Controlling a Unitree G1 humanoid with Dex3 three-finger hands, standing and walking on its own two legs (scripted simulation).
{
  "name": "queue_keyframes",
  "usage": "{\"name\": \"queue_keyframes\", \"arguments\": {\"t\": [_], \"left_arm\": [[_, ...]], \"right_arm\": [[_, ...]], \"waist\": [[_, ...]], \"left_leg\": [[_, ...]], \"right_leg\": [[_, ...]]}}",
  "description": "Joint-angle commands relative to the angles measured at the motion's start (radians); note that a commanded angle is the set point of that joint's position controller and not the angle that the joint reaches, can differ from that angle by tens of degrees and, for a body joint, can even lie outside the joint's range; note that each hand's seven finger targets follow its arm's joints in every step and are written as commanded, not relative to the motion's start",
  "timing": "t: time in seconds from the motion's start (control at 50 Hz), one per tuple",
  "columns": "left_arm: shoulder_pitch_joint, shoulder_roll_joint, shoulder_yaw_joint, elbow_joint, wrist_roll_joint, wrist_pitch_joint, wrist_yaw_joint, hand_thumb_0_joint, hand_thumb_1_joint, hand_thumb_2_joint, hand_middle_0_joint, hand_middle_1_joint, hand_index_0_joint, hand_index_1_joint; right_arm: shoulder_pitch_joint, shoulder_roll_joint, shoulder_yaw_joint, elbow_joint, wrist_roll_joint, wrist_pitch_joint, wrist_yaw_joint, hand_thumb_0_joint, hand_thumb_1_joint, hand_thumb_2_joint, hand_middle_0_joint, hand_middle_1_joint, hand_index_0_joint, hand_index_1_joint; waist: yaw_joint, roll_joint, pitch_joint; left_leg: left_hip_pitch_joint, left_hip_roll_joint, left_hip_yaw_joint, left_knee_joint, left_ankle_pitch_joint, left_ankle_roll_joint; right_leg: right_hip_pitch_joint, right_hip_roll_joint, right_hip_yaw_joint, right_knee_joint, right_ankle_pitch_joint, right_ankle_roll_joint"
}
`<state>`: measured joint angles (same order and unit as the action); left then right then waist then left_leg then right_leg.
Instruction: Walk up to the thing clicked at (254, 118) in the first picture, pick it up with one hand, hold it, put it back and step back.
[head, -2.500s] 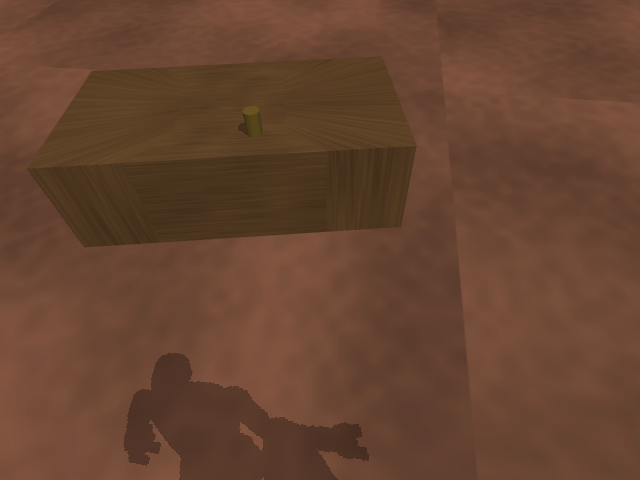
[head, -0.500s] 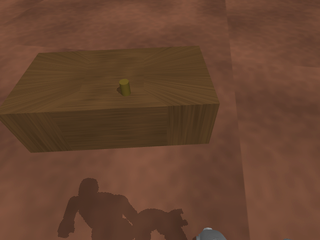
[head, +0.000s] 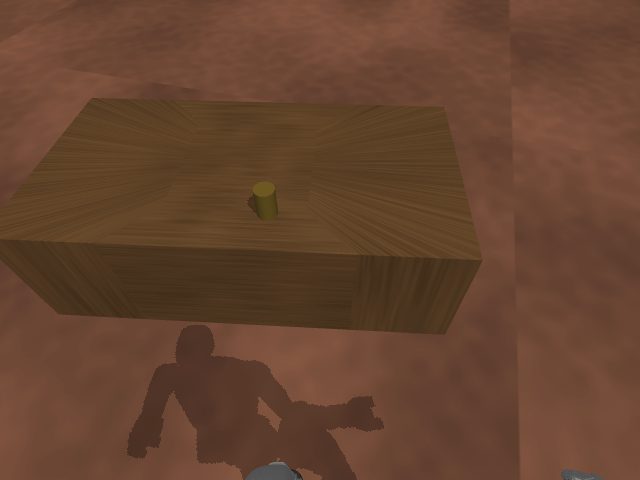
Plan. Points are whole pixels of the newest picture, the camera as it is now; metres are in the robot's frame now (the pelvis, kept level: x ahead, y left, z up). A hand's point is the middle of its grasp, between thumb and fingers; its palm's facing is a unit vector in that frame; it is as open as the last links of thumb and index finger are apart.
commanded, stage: walk up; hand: left
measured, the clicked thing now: (265, 201) +0.83 +0.20 -0.29
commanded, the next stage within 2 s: none
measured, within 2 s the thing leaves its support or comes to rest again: neither
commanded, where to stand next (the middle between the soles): +0.39 +0.00 m, yaw -1 degrees
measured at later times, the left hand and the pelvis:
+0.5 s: hand (169, 404) +0.24 +0.26 -0.12, palm faces -0.06 -0.90 -0.43, open 7.4 cm; pelvis +0.16 -0.03 -0.01, yaw -2 degrees
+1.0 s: hand (177, 346) +0.34 +0.28 -0.15, palm faces -0.09 -0.93 -0.37, open 7.4 cm; pelvis +0.28 +0.01 +0.00, yaw -2 degrees
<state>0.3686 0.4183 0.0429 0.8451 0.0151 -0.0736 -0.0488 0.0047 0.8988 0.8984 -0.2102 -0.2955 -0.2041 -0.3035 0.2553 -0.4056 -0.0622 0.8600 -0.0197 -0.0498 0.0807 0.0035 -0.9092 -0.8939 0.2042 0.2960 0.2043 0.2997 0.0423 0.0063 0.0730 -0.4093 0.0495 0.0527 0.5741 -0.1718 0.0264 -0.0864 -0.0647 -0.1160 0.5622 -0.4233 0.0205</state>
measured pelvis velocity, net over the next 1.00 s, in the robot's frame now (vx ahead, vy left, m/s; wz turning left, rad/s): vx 0.28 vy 0.01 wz -0.04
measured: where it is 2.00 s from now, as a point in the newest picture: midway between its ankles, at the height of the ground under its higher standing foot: (338, 440)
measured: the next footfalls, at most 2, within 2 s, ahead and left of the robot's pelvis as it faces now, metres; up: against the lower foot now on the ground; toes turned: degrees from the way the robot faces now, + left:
right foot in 0.42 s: +0.26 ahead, -0.16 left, +0.00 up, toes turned -6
left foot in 0.78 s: +0.38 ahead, +0.12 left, +0.00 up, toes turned +0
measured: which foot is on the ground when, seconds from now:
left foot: down 0.00-0.44, up 0.46-0.76, down 0.78-1.00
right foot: down 0.00-0.02, up 0.04-0.40, down 0.42-0.80, up 0.82-1.00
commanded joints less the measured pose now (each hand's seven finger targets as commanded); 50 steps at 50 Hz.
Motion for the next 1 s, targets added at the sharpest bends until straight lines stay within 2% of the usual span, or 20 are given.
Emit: {"name": "queue_keyframes", "arguments": {"t": [0.0,0.02,0.06,0.14,0.24,0.34,0.38,0.4,0.42,0.44,0.46,0.54,0.64,0.74,0.76,0.78,0.8,0.82,0.88,0.98], "left_arm": [[0.027,0.110,0.030,-0.115,-0.018,-0.014,0.018,0.000,0.900,0.900,-0.200,-0.300,-0.200,-0.300],[0.025,0.209,0.055,-0.091,-0.019,-0.005,0.033,0.000,0.900,0.900,-0.200,-0.300,-0.200,-0.300],[0.006,0.242,0.056,-0.061,-0.021,-0.003,0.036,0.000,0.900,0.900,-0.200,-0.300,-0.200,-0.300],[0.052,0.201,0.056,-0.013,-0.015,0.007,0.010,0.000,0.900,0.900,-0.200,-0.300,-0.200,-0.300],[-0.047,0.187,0.064,-0.043,0.003,0.011,-0.017,0.000,0.900,0.900,-0.200,-0.300,-0.200,-0.300],[-0.026,0.191,0.079,-0.013,0.001,-0.007,-0.018,0.000,0.900,0.900,-0.200,-0.300,-0.200,-0.300],[0.077,0.214,0.091,0.022,0.005,-0.022,-0.003,0.000,0.900,0.900,-0.200,-0.300,-0.200,-0.300],[0.134,0.263,0.110,0.027,0.011,-0.031,0.009,0.000,0.900,0.900,-0.200,-0.300,-0.200,-0.300],[0.154,0.346,0.124,0.002,0.010,-0.042,0.022,0.000,0.900,0.900,-0.200,-0.300,-0.200,-0.300],[0.116,0.365,0.117,-0.009,-0.005,-0.038,0.021,0.000,0.900,0.900,-0.200,-0.300,-0.200,-0.300],[0.073,0.336,0.110,-0.026,-0.020,-0.037,0.023,0.000,0.900,0.900,-0.200,-0.300,-0.200,-0.300],[-0.009,0.281,0.090,-0.040,-0.018,-0.035,0.031,0.000,0.900,0.900,-0.200,-0.300,-0.200,-0.300],[-0.012,0.293,0.087,-0.065,-0.005,-0.033,0.026,0.000,0.900,0.900,-0.200,-0.300,-0.200,-0.300],[-0.079,0.227,0.042,-0.079,-0.010,-0.004,0.035,0.000,0.900,0.900,-0.200,-0.300,-0.200,-0.300],[-0.044,0.174,0.022,-0.078,-0.012,0.002,0.035,0.000,0.900,0.900,-0.200,-0.300,-0.200,-0.300],[-0.013,0.118,0.009,-0.085,-0.022,0.008,0.036,0.000,0.900,0.900,-0.200,-0.300,-0.200,-0.300],[-0.015,0.223,0.040,-0.048,-0.014,0.021,0.055,0.000,0.900,0.900,-0.200,-0.300,-0.200,-0.300],[-0.020,0.246,0.041,-0.035,-0.013,0.024,0.060,0.000,0.900,0.900,-0.200,-0.300,-0.200,-0.300],[0.031,0.216,0.040,0.021,-0.020,0.023,0.053,0.000,0.900,0.900,-0.200,-0.300,-0.200,-0.300],[-0.014,0.162,0.041,0.052,-0.009,0.035,0.051,0.000,0.900,0.900,-0.200,-0.300,-0.200,-0.300]], "right_arm": [[0.265,-0.348,-0.119,-0.029,-0.021,-0.049,-0.039,0.000,-0.900,-0.900,0.200,0.300,0.200,0.300],[0.241,-0.371,-0.122,-0.055,0.019,-0.050,-0.044,0.000,-0.900,-0.900,0.200,0.300,0.200,0.300],[0.127,-0.308,-0.098,-0.078,0.030,-0.046,-0.050,0.000,-0.900,-0.900,0.200,0.300,0.200,0.300],[0.049,-0.251,-0.067,-0.098,0.015,-0.053,-0.054,0.000,-0.900,-0.900,0.200,0.300,0.200,0.300],[0.073,-0.288,-0.077,-0.108,0.012,-0.055,-0.045,0.000,-0.900,-0.900,0.200,0.300,0.200,0.300],[0.009,-0.283,-0.071,-0.128,0.013,-0.040,-0.036,0.000,-0.900,-0.900,0.200,0.300,0.200,0.300],[0.022,-0.222,-0.049,-0.128,0.008,-0.030,-0.037,0.000,-0.900,-0.900,0.200,0.300,0.200,0.300],[0.061,-0.172,-0.028,-0.127,0.007,-0.028,-0.038,0.000,-0.900,-0.900,0.200,0.300,0.200,0.300],[0.072,-0.115,-0.007,-0.147,0.008,-0.027,-0.037,0.000,-0.900,-0.900,0.200,0.300,0.200,0.300],[0.022,-0.212,-0.035,-0.133,0.000,-0.020,-0.052,0.000,-0.900,-0.900,0.200,0.300,0.200,0.300],[0.021,-0.245,-0.042,-0.112,0.010,-0.018,-0.053,0.000,-0.900,-0.900,0.200,0.300,0.200,0.300],[0.105,-0.218,-0.044,-0.046,0.018,-0.012,-0.036,0.000,-0.900,-0.900,0.200,0.300,0.200,0.300],[0.016,-0.189,-0.054,-0.070,0.002,-0.003,-0.011,0.000,-0.900,-0.900,0.200,0.300,0.200,0.300],[0.107,-0.182,-0.060,-0.010,0.003,-0.023,-0.043,0.000,-0.900,-0.900,0.200,0.300,0.200,0.300],[0.147,-0.236,-0.075,-0.001,0.001,-0.028,-0.052,0.000,-0.900,-0.900,0.200,0.300,0.200,0.300],[0.153,-0.322,-0.091,-0.024,-0.007,-0.034,-0.059,0.000,-0.900,-0.900,0.200,0.300,0.200,0.300],[0.140,-0.370,-0.102,-0.031,0.017,-0.028,-0.058,0.000,-0.900,-0.900,0.200,0.300,0.200,0.300],[0.104,-0.337,-0.096,-0.039,0.019,-0.023,-0.063,0.000,-0.900,-0.900,0.200,0.300,0.200,0.300],[0.010,-0.267,-0.063,-0.052,0.015,-0.023,-0.075,0.000,-0.900,-0.900,0.200,0.300,0.200,0.300],[-0.054,-0.245,-0.037,-0.052,0.009,-0.011,-0.081,0.000,-0.900,-0.900,0.200,0.300,0.200,0.300]], "waist": [[-0.149,0.361,-0.167],[-0.144,0.201,-0.174],[-0.089,0.088,-0.041],[-0.039,0.138,-0.003],[-0.072,0.171,0.006],[-0.022,0.102,-0.012],[0.024,-0.016,-0.073],[0.059,-0.173,-0.094],[0.050,-0.328,-0.078],[0.050,-0.212,-0.027],[0.031,-0.109,0.010],[-0.023,-0.172,-0.023],[-0.006,-0.180,0.006],[-0.088,-0.061,-0.073],[-0.102,0.095,-0.099],[-0.092,0.284,-0.095],[-0.099,0.192,-0.065],[-0.076,0.115,-0.013],[-0.031,0.171,-0.030],[-0.031,0.179,-0.077]], "left_leg": [[0.594,0.278,-0.503,-0.197,-0.266,0.150],[0.514,0.390,-0.751,-0.324,-0.319,0.224],[0.359,0.344,-0.536,-0.313,-0.197,0.230],[0.173,0.233,-0.220,-0.301,0.003,0.198],[0.168,0.230,-0.214,-0.357,-0.273,0.216],[0.045,0.197,-0.152,-0.253,-0.341,0.170],[-0.001,0.127,-0.080,-0.026,-0.284,0.121],[-0.117,0.052,-0.008,0.219,-0.278,0.086],[-0.300,-0.060,0.031,0.489,-0.356,0.021],[-0.329,-0.023,-0.068,0.546,-0.386,0.012],[-0.318,0.012,-0.125,0.560,-0.327,0.006],[-0.155,0.037,-0.094,0.401,-0.212,-0.005],[-0.039,0.031,-0.031,0.171,-0.127,-0.021],[0.316,-0.040,0.021,-0.030,-0.002,-0.005],[0.380,0.048,-0.113,-0.134,-0.110,0.031],[0.409,0.289,-0.517,-0.277,-0.215,0.120],[0.309,0.387,-0.638,-0.312,-0.261,0.237],[0.248,0.368,-0.576,-0.298,-0.196,0.257],[0.199,0.231,-0.282,-0.223,0.045,0.180],[0.079,0.219,-0.193,-0.136,0.191,0.173]], "right_leg": [[-0.552,0.050,0.028,0.556,-0.026,-0.080],[-0.568,0.074,0.154,0.636,-0.127,-0.083],[-0.566,0.007,0.223,0.695,-0.007,-0.080],[-0.418,-0.045,0.151,0.459,0.057,-0.046],[-0.410,-0.052,0.106,0.230,0.139,-0.032],[-0.180,0.004,0.054,0.050,0.230,-0.042],[0.016,0.041,0.051,-0.039,0.189,-0.048],[0.133,-0.037,0.198,-0.133,0.015,-0.081],[0.166,-0.301,0.653,-0.296,-0.107,-0.189],[0.080,-0.398,0.791,-0.327,-0.086,-0.305],[0.031,-0.376,0.701,-0.320,-0.012,-0.316],[-0.062,-0.219,0.342,-0.251,0.249,-0.243],[-0.188,-0.198,0.258,-0.269,0.081,-0.242],[-0.343,-0.146,0.147,0.015,0.240,-0.162],[-0.397,-0.079,0.090,0.195,0.176,-0.120],[-0.549,0.057,0.039,0.417,-0.037,-0.050],[-0.529,0.034,0.113,0.508,-0.172,-0.064],[-0.526,0.014,0.154,0.559,-0.145,-0.061],[-0.435,-0.030,0.143,0.432,-0.045,-0.064],[-0.227,0.011,0.075,0.199,0.046,-0.046]]}}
